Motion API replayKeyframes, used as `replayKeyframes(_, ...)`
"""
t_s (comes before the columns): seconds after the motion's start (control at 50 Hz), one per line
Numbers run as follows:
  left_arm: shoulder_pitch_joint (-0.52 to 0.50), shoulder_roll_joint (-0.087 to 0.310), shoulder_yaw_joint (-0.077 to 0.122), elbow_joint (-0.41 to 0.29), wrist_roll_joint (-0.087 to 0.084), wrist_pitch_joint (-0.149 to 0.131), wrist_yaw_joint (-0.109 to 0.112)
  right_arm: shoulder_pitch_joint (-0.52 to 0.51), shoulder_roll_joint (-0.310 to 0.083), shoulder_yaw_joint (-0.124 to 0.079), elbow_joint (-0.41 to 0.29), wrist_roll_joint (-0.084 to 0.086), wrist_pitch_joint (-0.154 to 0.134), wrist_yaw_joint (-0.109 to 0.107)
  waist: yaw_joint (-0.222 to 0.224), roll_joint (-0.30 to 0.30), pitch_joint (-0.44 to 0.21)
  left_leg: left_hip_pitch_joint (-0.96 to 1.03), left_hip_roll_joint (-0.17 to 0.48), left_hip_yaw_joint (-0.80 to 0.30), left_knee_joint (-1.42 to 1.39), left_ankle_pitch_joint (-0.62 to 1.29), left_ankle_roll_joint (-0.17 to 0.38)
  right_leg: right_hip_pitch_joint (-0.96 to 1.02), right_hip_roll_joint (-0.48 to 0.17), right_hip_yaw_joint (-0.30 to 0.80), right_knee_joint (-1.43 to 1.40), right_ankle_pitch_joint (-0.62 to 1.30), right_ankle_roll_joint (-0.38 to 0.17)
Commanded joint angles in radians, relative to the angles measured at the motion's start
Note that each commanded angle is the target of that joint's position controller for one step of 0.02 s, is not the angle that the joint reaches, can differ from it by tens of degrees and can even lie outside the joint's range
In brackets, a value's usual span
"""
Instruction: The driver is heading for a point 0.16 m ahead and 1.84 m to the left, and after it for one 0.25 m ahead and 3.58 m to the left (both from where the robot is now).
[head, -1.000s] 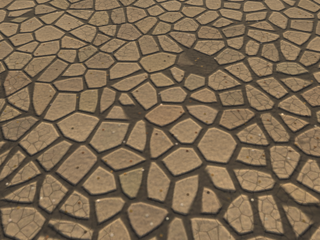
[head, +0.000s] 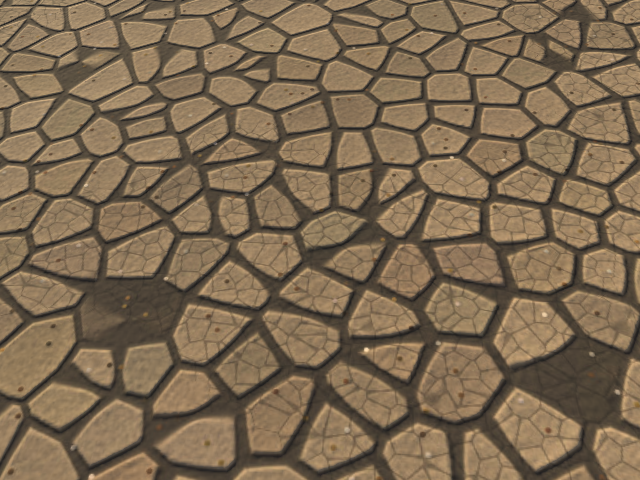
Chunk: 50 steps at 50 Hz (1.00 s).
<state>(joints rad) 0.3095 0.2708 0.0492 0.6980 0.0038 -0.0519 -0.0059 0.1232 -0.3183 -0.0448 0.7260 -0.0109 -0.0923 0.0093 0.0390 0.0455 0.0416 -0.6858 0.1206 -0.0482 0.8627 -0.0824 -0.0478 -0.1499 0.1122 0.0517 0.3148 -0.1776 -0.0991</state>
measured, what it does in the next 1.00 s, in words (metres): walks ahead, turning left: left foot, then right foot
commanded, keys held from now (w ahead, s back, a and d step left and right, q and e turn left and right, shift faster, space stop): q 1.00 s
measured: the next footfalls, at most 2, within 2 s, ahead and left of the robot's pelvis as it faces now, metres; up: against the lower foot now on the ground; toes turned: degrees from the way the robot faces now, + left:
left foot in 0.20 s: +0.28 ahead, +0.13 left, +0.00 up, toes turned +4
right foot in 0.60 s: +0.31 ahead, -0.10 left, +0.00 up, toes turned +23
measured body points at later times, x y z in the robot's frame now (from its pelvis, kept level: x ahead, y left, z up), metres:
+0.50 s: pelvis +0.17 +0.02 -0.01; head +0.22 +0.04 +0.43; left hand +0.27 +0.32 -0.12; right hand +0.37 -0.22 -0.11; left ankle +0.24 +0.13 -0.75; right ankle +0.26 -0.12 -0.71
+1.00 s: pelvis +0.21 +0.00 -0.01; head +0.24 +0.02 +0.44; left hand +0.18 +0.31 -0.11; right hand +0.49 -0.14 -0.10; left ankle +0.14 +0.11 -0.72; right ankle +0.27 -0.11 -0.75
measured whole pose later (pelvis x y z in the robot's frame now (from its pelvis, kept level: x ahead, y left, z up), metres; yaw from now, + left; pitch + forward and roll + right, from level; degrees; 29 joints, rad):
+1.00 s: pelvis +0.21 +0.00 -0.01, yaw +32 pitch +1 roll +0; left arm 0.16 0.28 0.07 0.71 0.00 0.02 0.03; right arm 0.16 -0.29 -0.07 0.60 0.02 0.08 0.01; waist 0.03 0.00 0.04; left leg -0.36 0.03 0.02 0.73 -0.36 -0.06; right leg -0.26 -0.09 -0.12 0.49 -0.25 0.01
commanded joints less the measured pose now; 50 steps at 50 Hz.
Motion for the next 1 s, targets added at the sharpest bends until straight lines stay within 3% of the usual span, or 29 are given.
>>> replayKeyframes(0.02,-0.026,0.148,0.034,-0.037,0.003,-0.018,0.016,-0.023,-0.027,0.001,-0.040,0.004,-0.011,0.012,0.004,-0.100,-0.046,0.178,-0.043,0.055,-0.179,0.252,0.009,-0.090,-0.204,0.015,-0.079,0.531,-0.092)
replayKeyframes(0.08,-0.004,0.154,0.031,0.003,0.008,-0.016,0.018,-0.055,-0.038,-0.002,-0.049,0.018,-0.012,0.030,0.021,-0.103,-0.046,0.197,-0.066,0.041,-0.272,0.304,0.040,-0.012,-0.245,0.012,-0.059,0.493,-0.075)
replayKeyframes(0.14,-0.025,0.167,0.037,0.025,0.007,-0.001,0.021,-0.050,-0.072,-0.017,-0.066,0.012,-0.008,0.045,0.004,-0.110,-0.049,0.158,-0.095,0.032,-0.303,0.124,0.082,0.109,-0.294,0.020,0.043,0.584,-0.069)
replayKeyframes(0.18,-0.060,0.175,0.041,0.020,-0.006,0.018,0.035,0.052,-0.110,-0.036,-0.054,0.000,-0.009,0.052,-0.055,-0.112,-0.091,0.244,-0.140,0.070,-0.363,0.061,0.113,0.149,-0.277,0.007,0.216,0.743,-0.039)
replayKeyframes(0.2,-0.054,0.169,0.039,0.010,-0.002,0.024,0.044,0.135,-0.152,-0.054,-0.043,-0.004,-0.011,0.047,-0.091,-0.066,-0.149,0.382,-0.124,0.036,-0.409,0.277,0.146,0.109,-0.220,-0.032,0.394,0.702,0.007)
replayKeyframes(0.22,0.004,0.142,0.028,-0.021,0.027,0.018,0.048,0.195,-0.232,-0.070,-0.057,-0.012,-0.007,0.037,-0.074,0.095,-0.272,0.658,0.061,-0.213,-0.349,0.699,0.256,-0.114,-0.115,-0.074,0.716,0.295,0.076)
replayKeyframes(0.24,0.106,0.076,0.004,-0.020,0.032,0.015,0.035,0.195,-0.219,-0.060,-0.068,-0.018,0.004,0.032,-0.031,0.241,-0.400,0.911,0.260,-0.565,-0.387,0.819,0.451,-0.416,0.036,-0.021,0.994,-0.496,0.142)
replayKeyframes(0.26,0.069,0.157,0.017,-0.004,0.011,0.018,0.021,0.188,-0.150,-0.050,-0.087,0.004,0.022,0.025,-0.078,0.102,-0.440,0.881,0.222,-0.557,-0.431,0.553,0.424,-0.443,-0.025,0.093,1.062,-0.460,0.138)
replayKeyframes(0.28,-0.016,0.164,0.022,-0.029,-0.012,0.029,0.018,0.124,-0.129,-0.045,-0.106,0.015,0.037,0.015,-0.078,0.050,-0.319,0.771,0.178,-0.467,-0.458,0.354,0.384,-0.503,-0.060,0.081,1.065,-0.393,0.139)
replayKeyframes(0.3,-0.062,0.155,0.021,-0.034,-0.007,0.041,0.024,0.086,-0.111,-0.039,-0.116,0.022,0.053,0.007,-0.068,-0.029,-0.228,0.638,0.140,-0.410,-0.503,0.203,0.344,-0.514,-0.091,0.064,1.007,-0.344,0.140)
replayKeyframes(0.32,-0.087,0.154,0.025,-0.044,0.000,0.054,0.033,0.056,-0.109,-0.037,-0.127,0.022,0.066,-0.001,-0.050,-0.043,-0.163,0.511,0.115,-0.382,-0.540,0.095,0.320,-0.484,-0.115,0.062,0.925,-0.302,0.142)
replayKeyframes(0.36,-0.068,0.115,0.018,-0.044,0.004,0.064,0.039,0.021,-0.123,-0.045,-0.140,0.004,0.082,-0.007,-0.013,0.034,-0.116,0.360,0.035,-0.320,-0.580,0.026,0.288,-0.374,-0.105,0.026,0.732,-0.267,0.152)
replayKeyframes(0.38,-0.056,0.100,0.014,-0.036,0.005,0.061,0.043,0.026,-0.133,-0.051,-0.143,-0.001,0.088,-0.012,-0.014,0.062,-0.130,0.347,0.021,-0.303,-0.576,0.061,0.290,-0.341,-0.093,0.015,0.671,-0.261,0.162)
replayKeyframes(0.46,-0.073,0.103,0.015,-0.027,0.004,0.054,0.044,0.034,-0.158,-0.069,-0.151,0.016,0.105,-0.031,-0.034,0.080,-0.196,0.354,0.007,-0.319,-0.554,-0.016,0.273,-0.267,-0.082,0.032,0.513,-0.148,0.180)
replayKeyframes(0.54,-0.109,0.110,0.022,-0.039,-0.004,0.037,0.033,0.037,-0.153,-0.072,-0.159,0.019,0.127,-0.036,-0.050,0.114,-0.174,0.369,-0.003,-0.394,-0.534,-0.139,0.242,-0.230,-0.070,0.038,0.366,-0.126,0.165)
replayKeyframes(0.58,-0.074,0.109,0.030,-0.026,-0.008,0.023,0.025,0.021,-0.144,-0.071,-0.165,0.027,0.137,-0.038,-0.021,0.120,-0.163,0.356,-0.030,-0.405,-0.489,-0.139,0.209,-0.135,-0.067,0.018,0.183,-0.040,0.138)
replayKeyframes(0.6,-0.053,0.138,0.041,-0.023,-0.003,0.019,0.027,0.042,-0.122,-0.065,-0.162,0.030,0.139,-0.039,-0.016,0.095,-0.161,0.314,-0.068,-0.385,-0.440,-0.191,0.171,-0.054,-0.124,0.049,0.094,-0.006,0.112)
replayKeyframes(0.62,-0.034,0.213,0.058,-0.034,0.018,0.023,0.034,0.083,-0.067,-0.050,-0.162,0.023,0.139,-0.036,-0.035,-0.074,-0.177,0.211,-0.152,-0.275,-0.239,-0.392,0.110,0.038,-0.344,0.241,0.019,-0.012,0.029)
replayKeyframes(0.64,-0.071,0.267,0.074,-0.027,0.051,0.033,0.032,0.060,-0.077,-0.057,-0.202,0.030,0.126,-0.032,-0.059,-0.368,-0.110,0.051,-0.277,-0.084,-0.021,-0.519,0.061,-0.029,-0.491,0.476,-0.052,0.094,-0.116)
replayKeyframes(0.66,-0.123,0.205,0.058,-0.061,0.053,0.028,0.034,0.085,-0.154,-0.080,-0.175,0.014,0.117,-0.033,-0.056,-0.272,-0.104,0.053,-0.205,-0.116,0.172,-0.492,0.029,-0.045,-0.500,0.453,-0.037,0.137,-0.149)
replayKeyframes(0.68,-0.168,0.156,0.045,-0.073,0.039,0.027,0.040,0.105,-0.170,-0.092,-0.147,0.023,0.123,-0.032,-0.071,-0.194,-0.098,0.055,-0.200,-0.106,0.248,-0.434,0.016,-0.051,-0.447,0.346,-0.008,0.171,-0.112)
replayKeyframes(0.7,-0.194,0.136,0.039,-0.082,0.023,0.027,0.043,0.132,-0.147,-0.090,-0.121,0.024,0.136,-0.039,-0.078,-0.157,-0.095,0.053,-0.190,-0.090,0.302,-0.389,-0.006,-0.036,-0.392,0.259,0.013,0.187,-0.079)
replayKeyframes(0.72,-0.201,0.125,0.035,-0.081,0.009,0.029,0.046,0.138,-0.129,-0.086,-0.117,0.022,0.146,-0.041,-0.069,-0.156,-0.084,0.029,-0.181,-0.083,0.355,-0.349,-0.024,-0.018,-0.378,0.214,0.022,0.219,-0.076)
replayKeyframes(0.78,-0.158,0.127,0.034,-0.069,0.015,0.045,0.057,0.072,-0.079,-0.068,-0.151,0.037,0.152,-0.035,-0.029,-0.192,-0.072,0.015,-0.156,-0.015,0.296,-0.293,-0.057,0.032,-0.344,0.105,0.016,0.276,-0.091)
replayKeyframes(0.84,-0.115,0.160,0.050,-0.055,0.015,0.057,0.061,0.015,-0.059,-0.056,-0.186,0.035,0.149,-0.024,0.009,-0.216,-0.101,0.048,-0.115,0.007,0.151,-0.309,-0.070,0.114,-0.383,0.084,0.027,0.319,-0.116)
replayKeyframes(0.88,-0.128,0.185,0.061,-0.055,0.011,0.061,0.055,0.006,-0.050,-0.049,-0.197,0.032,0.149,-0.014,0.012,-0.226,-0.112,0.132,-0.097,0.038,0.053,-0.326,-0.059,0.092,-0.400,0.052,0.029,0.339,-0.121)
replayKeyframes(0.94,-0.144,0.205,0.072,-0.050,-0.001,0.061,0.041,0.015,-0.066,-0.054,-0.203,0.032,0.155,-0.004,0.008,-0.240,-0.119,0.240,-0.103,0.087,-0.074,-0.320,-0.031,0.061,-0.419,0.017,0.042,0.368,-0.121)
replayKeyframes(1.0,-0.166,0.213,0.078,-0.040,-0.025,0.058,0.034,0.058,-0.066,-0.062,-0.195,0.033,0.162,0.009,-0.029,-0.231,-0.118,0.347,-0.117,0.118,-0.286,-0.215,0.026,0.047,-0.425,-0.015,0.106,0.356,-0.082)
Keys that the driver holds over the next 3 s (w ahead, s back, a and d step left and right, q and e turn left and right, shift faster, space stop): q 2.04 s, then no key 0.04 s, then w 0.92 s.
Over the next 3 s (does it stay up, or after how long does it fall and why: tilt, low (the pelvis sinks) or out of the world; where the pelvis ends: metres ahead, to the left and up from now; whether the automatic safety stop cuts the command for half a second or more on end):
stays up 0.25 0.36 -0.01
